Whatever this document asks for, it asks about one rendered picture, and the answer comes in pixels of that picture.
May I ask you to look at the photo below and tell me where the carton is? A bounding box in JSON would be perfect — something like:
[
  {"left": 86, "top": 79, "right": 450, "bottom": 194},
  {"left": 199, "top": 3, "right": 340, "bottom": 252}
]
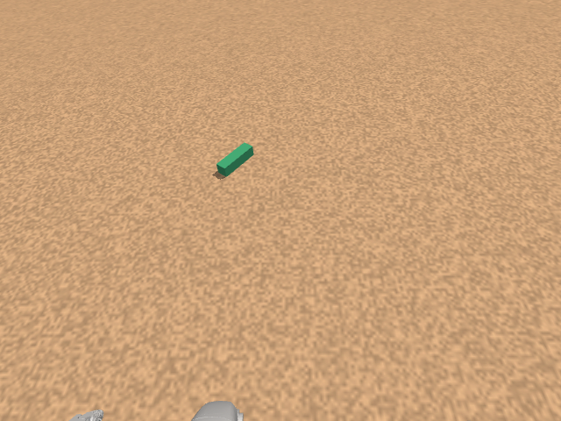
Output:
[{"left": 217, "top": 142, "right": 253, "bottom": 177}]

